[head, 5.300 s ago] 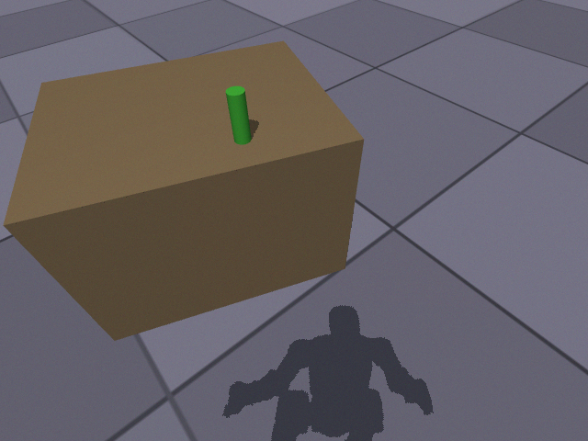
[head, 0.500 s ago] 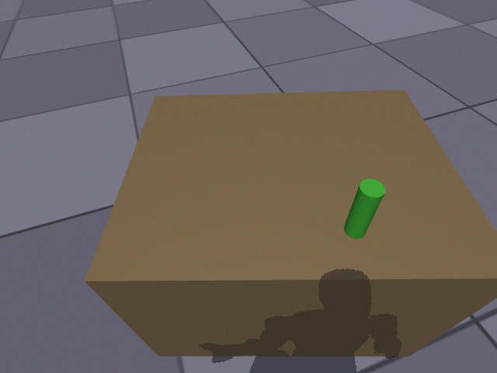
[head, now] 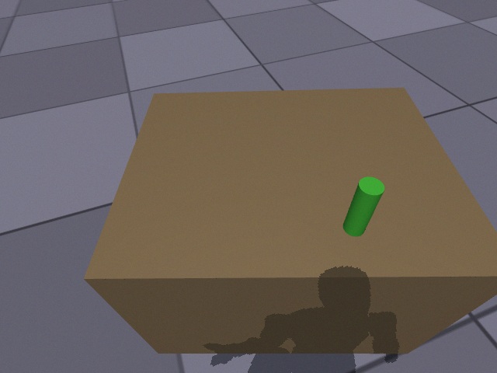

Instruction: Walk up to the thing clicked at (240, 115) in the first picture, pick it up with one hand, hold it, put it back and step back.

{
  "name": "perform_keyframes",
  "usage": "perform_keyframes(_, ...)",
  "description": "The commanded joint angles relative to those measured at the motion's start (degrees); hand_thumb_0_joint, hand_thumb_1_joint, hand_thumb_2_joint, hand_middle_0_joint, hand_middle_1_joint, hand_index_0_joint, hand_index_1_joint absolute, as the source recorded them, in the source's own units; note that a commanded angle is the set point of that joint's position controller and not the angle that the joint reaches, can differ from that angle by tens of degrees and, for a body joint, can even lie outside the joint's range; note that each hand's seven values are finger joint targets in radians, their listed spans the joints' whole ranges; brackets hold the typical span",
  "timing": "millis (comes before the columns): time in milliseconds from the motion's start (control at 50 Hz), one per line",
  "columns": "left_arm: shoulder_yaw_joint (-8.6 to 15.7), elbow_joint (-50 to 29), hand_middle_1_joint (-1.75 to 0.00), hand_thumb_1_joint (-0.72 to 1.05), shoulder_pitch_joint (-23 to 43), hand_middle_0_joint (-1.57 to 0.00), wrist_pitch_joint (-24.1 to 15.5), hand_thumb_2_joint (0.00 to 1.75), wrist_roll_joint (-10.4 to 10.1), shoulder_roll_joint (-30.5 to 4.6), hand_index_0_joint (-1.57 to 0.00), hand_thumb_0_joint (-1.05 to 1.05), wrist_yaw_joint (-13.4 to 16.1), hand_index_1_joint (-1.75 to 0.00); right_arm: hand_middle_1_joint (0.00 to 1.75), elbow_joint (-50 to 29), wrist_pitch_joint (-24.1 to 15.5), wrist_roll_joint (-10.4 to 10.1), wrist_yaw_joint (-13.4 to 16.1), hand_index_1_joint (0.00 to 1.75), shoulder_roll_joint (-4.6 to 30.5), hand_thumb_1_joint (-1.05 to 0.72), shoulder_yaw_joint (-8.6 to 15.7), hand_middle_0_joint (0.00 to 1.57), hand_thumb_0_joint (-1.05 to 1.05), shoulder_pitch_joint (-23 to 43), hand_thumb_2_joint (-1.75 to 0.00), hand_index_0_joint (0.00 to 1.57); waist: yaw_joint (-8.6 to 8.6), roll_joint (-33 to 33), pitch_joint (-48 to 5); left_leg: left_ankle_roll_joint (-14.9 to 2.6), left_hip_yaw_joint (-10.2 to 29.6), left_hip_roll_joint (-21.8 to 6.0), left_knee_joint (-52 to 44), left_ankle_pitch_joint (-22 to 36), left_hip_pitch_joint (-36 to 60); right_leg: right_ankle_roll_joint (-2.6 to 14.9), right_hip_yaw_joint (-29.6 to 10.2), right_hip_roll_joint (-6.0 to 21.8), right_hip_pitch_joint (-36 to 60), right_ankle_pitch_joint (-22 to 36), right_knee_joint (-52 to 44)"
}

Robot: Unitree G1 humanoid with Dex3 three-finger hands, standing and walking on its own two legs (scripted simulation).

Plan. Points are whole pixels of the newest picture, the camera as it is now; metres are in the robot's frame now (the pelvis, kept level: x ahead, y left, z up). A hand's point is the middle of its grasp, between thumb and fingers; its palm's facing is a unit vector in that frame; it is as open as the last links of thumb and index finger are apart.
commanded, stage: stand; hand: right
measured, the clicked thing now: (361, 208) +0.45 -0.23 -0.06
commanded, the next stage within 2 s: rise first in 0.78 s
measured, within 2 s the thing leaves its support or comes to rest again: neither
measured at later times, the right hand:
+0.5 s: hand out of the picture +0.08 -0.25 -0.16, palm faces -0.03 +0.94 -0.34, open 7.3 cm
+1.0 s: hand out of the picture +0.12 -0.24 -0.15, palm faces +0.09 +0.95 -0.31, open 8.3 cm
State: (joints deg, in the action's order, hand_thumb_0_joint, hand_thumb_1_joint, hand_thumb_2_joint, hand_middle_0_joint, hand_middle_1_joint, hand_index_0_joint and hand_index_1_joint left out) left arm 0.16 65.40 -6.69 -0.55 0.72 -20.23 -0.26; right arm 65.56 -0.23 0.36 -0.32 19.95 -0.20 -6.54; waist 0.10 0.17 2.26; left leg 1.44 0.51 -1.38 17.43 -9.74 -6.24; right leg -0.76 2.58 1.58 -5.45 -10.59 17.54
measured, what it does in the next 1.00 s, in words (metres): stands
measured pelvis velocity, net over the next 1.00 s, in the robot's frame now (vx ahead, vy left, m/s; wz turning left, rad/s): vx -0.01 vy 0.00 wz -0.01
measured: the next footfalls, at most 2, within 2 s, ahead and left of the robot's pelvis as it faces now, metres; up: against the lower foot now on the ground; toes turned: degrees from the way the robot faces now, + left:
none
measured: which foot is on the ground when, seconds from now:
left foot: down 0.00-1.00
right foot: down 0.00-1.00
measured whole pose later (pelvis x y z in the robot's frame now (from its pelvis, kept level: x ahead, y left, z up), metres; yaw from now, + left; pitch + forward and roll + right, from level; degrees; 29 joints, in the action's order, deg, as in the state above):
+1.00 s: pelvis -0.01 +0.00 +0.00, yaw -1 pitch +0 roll +0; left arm 1.8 55.8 -5.4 -3.9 -3.9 -18.8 1.8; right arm 56.3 -3.5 -3.9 2.0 17.9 1.7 -4.5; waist 0.1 -0.2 4.6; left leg 1.3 -0.2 -1.4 22.2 -11.6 -10.3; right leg -0.7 1.7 1.7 -10.1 -12.5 22.9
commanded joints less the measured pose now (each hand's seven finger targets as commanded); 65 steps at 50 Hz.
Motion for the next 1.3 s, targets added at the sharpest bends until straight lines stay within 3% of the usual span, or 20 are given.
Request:
perform_keyframes(0,2.3,-3.7,-0.3,0.9,1.8,-0.2,-1.1,0.9,-0.1,-12.0,-0.2,0.0,0.6,-0.3,0.3,-3.5,-1.5,0.2,0.9,0.3,12.7,-0.9,2.1,0.2,0.0,2.7,-0.9,0.2,0.21,0.7,-4.3,-2.1,4.2,-6.4,-1.9,9.1,0.3,1.72,-5.4,6.8,1.5,8.0,-2.4)
perform_keyframes(320,2.2,-3.9,-0.3,0.9,2.0,-0.2,-1.2,0.9,-0.2,-12.2,-0.2,0.0,0.7,-0.3,0.3,-3.9,-1.6,0.2,0.8,0.3,12.2,-0.9,1.9,0.2,0.0,2.3,-0.9,0.2,-0.03,0.0,-3.8,-2.02,4.2,-6.4,-1.9,10.2,0.3,1.62,-5.5,6.9,1.4,9.9,-2.3)
perform_keyframes(420,2.2,-3.8,-0.3,0.9,1.6,-0.2,-1.2,0.9,-0.1,-12.2,-0.2,0.0,0.7,-0.3,0.3,-4.0,-1.4,0.1,0.8,0.3,12.4,-0.9,2.1,0.2,0.0,2.9,-0.9,0.2,0.14,-0.2,-2.8,-2.02,4.4,-6.3,-2.2,6.9,0.4,1.44,-5.4,6.5,-0.2,6.0,-3.1)
perform_keyframes(640,2.2,-4.1,-0.3,0.9,1.7,-0.2,-1.3,0.9,-0.2,-12.4,-0.2,0.0,0.8,-0.3,0.3,-4.1,-1.5,0.1,0.9,0.3,12.4,-0.9,2.1,0.2,0.0,2.3,-0.9,0.2,-0.12,0.3,-5.8,-2.17,3.8,-6.7,-0.8,14.2,2.2,1.61,-5.2,7.0,2.6,14.0,-1.5)
perform_keyframes(840,2.3,-4.1,-0.3,0.9,1.7,-0.2,-1.0,0.9,0.0,-12.2,-0.2,0.0,0.8,-0.3,0.3,-4.2,-1.5,0.2,1.0,0.3,12.4,-0.9,2.1,0.2,0.0,2.2,-0.9,0.2,0.1,0.0,-3.4,-2.06,3.9,-6.7,-2.1,10.5,0.9,1.57,-5.0,6.6,1.3,9.2,-2.0)
perform_keyframes(860,2.2,-4.0,-0.22,0.82,1.7,-0.12,-1.0,0.82,-0.1,-12.1,-0.12,0.0,0.8,-0.22,0.22,-4.1,-1.5,0.3,1.0,0.22,12.6,-0.82,2.2,0.12,0.0,2.6,-0.82,0.12,0.24,0.1,-3.5,-2.06,4.0,-6.6,-2.1,10.4,1.2,1.69,-5.1,6.7,1.0,8.8,-2.0)
perform_keyframes(880,1.4,-24.1,-0.14,0.74,21.8,-0.04,-7.4,0.74,-5.0,-2.3,-0.04,0.0,1.1,-0.14,0.14,-24.3,-5.8,-3.9,1.8,0.14,1.9,-0.74,0.8,0.07,0.0,22.7,-0.74,0.06,0.58,-4.3,-2.4,-1.15,-1.9,0.7,3.3,4.2,-6.3,1.34,0.0,-1.1,-7.4,4.2,3.2)
perform_keyframes(900,0.3,-25.8,-0.06,0.66,20.5,-0.02,-8.3,0.66,-6.4,-3.6,-0.01,0.0,2.3,-0.06,0.06,-27.2,-8.2,-6.0,2.8,0.06,5.0,-0.66,1.5,0.07,0.0,20.6,-0.66,0.06,-1.6,0.3,-4.9,-1.17,-2.3,1.1,1.3,-0.4,-2.4,1.25,-0.3,-0.6,-4.5,1.0,1.7)
perform_keyframes(920,3.0,-19.9,-0.03,0.58,14.7,-0.02,-7.6,0.58,-6.2,-8.1,0.0,0.0,3.3,-0.06,0.05,-19.2,-7.7,-5.3,3.9,0.05,10.0,-0.58,4.3,0.07,0.0,12.9,-0.58,0.06,-1.82,-0.2,-1.9,-1.39,-2.6,1.2,1.0,-2.0,-4.0,1.49,-0.1,-0.8,-6.1,-0.2,1.4)
perform_keyframes(940,6.2,-16.5,-0.03,0.5,9.2,-0.02,-6.8,0.5,-6.1,-11.4,0.0,0.0,3.6,-0.06,0.04,-15.4,-6.7,-5.2,4.1,0.04,11.4,-0.5,6.3,0.07,0.0,9.7,-0.5,0.06,-0.23,0.9,-0.6,-1.11,-3.2,1.3,2.6,-1.4,-6.2,1.39,0.2,-1.0,-6.7,0.0,2.4)
perform_keyframes(960,8.5,-20.4,-0.04,0.42,7.5,-0.02,-6.3,0.42,-6.1,-12.2,-0.01,0.0,4.0,-0.05,0.05,-15.7,-6.4,-5.2,4.6,0.05,12.6,-0.42,8.8,0.07,0.0,8.8,-0.42,0.06,0.26,2.3,-7.5,-0.82,-3.4,1.3,3.7,2.5,-3.9,1.46,0.1,-1.2,-5.0,3.5,3.8)
perform_keyframes(1000,6.9,-21.3,-0.05,0.26,7.2,-0.03,-6.7,0.26,-5.5,-8.6,-0.02,0.0,4.7,-0.05,0.04,-21.9,-7.4,-4.4,5.4,0.04,13.0,-0.26,10.5,0.07,0.0,8.7,-0.26,0.06,-0.9,-1.3,-14.1,-1.39,-3.0,0.9,5.2,7.9,-1.6,0.86,-0.3,-1.2,-3.0,9.8,5.1)
perform_keyframes(1040,8.7,-17.5,-0.05,0.16,2.6,-0.03,-5.9,0.22,-3.9,-7.2,-0.04,0.0,4.3,-0.05,0.05,-20.0,-6.5,-3.3,5.4,0.05,12.1,-0.14,12.9,0.06,0.0,-1.0,-0.19,0.06,-2.74,-2.3,-12.7,-2.0,-2.6,1.1,5.9,9.4,-2.0,0.93,-0.3,-1.4,-5.4,11.9,5.4)
perform_keyframes(1060,9.7,-16.7,-0.05,0.1,1.2,-0.04,-5.5,0.19,-3.0,-6.7,-0.04,0.0,4.2,-0.05,0.05,-21.0,-6.0,-3.0,5.2,0.05,10.9,-0.1,13.4,0.06,0.0,-2.9,-0.18,0.06,-2.16,-2.5,-13.1,-1.9,-2.6,1.3,6.2,10.9,-1.8,1.06,-0.2,-1.5,-5.5,13.1,5.5)
perform_keyframes(1120,10.7,-22.4,-0.05,-0.01,-0.5,-0.04,-4.9,0.13,-2.7,-7.2,-0.05,0.0,4.6,-0.04,0.05,-29.6,-5.6,-3.1,5.1,0.05,9.6,0.05,12.9,0.06,0.0,-1.4,-0.14,0.06,-0.24,-2.2,-15.0,-1.47,-3.4,1.6,4.5,12.1,-0.3,1.05,-0.2,-1.4,-2.6,13.3,4.3)
perform_keyframes(1160,7.9,-25.5,-0.05,-0.11,-1.2,-0.04,-4.6,0.12,-3.3,-2.7,-0.05,0.0,4.3,-0.04,0.05,-33.7,-5.2,-3.5,4.7,0.05,6.0,0.14,10.8,0.06,0.0,-3.2,-0.13,0.06,-0.55,-1.9,-11.7,-1.3,-3.9,1.6,3.8,10.6,-1.5,1.1,0.0,-1.4,-4.0,11.5,3.5)
perform_keyframes(1180,8.6,-27.7,-0.05,-0.15,-0.1,-0.05,-4.7,0.11,-3.3,-3.8,-0.05,0.0,4.6,-0.04,0.05,-35.3,-5.3,-3.6,4.9,0.05,7.3,0.19,12.1,0.06,0.0,-2.4,-0.12,0.05,-0.46,-1.4,-10.9,-1.35,-3.9,1.8,3.5,9.6,-1.8,1.03,0.0,-1.1,-4.2,10.8,3.3)
perform_keyframes(1220,8.7,-31.4,-0.05,-0.28,2.0,-0.05,-5.0,0.09,-3.2,-4.1,-0.05,0.0,4.9,-0.05,0.05,-39.4,-5.4,-3.6,4.8,0.05,6.0,0.31,10.6,0.05,0.0,-0.2,-0.09,0.05,0.15,-0.8,-9.0,-1.46,-4.1,1.8,2.9,7.1,-3.2,1.06,-0.2,-0.8,-4.1,8.4,2.5)
perform_keyframes(1240,6.6,-31.7,-0.05,-0.31,2.5,-0.05,-5.2,0.1,-3.4,-1.2,-0.05,0.0,4.8,-0.05,0.06,-41.3,-5.6,-3.6,4.8,0.06,5.5,0.33,10.1,0.05,0.0,0.4,-0.09,0.05,-0.63,-1.6,-7.1,-1.58,-4.2,1.7,2.6,5.3,-3.6,1.04,-0.3,-0.9,-4.6,6.8,2.1)
perform_keyframes(1280,8.4,-34.3,-0.05,-0.41,2.9,-0.05,-5.6,0.09,-3.2,-3.7,-0.04,0.0,5.4,-0.06,0.06,-43.5,-6.0,-3.1,5.3,0.06,8.1,0.4,12.4,0.05,0.0,0.5,-0.08,0.05,-0.58,-0.6,-7.0,-1.49,-4.2,1.4,2.4,4.5,-3.8,1.14,-0.5,-1.0,-4.1,6.1,2.1)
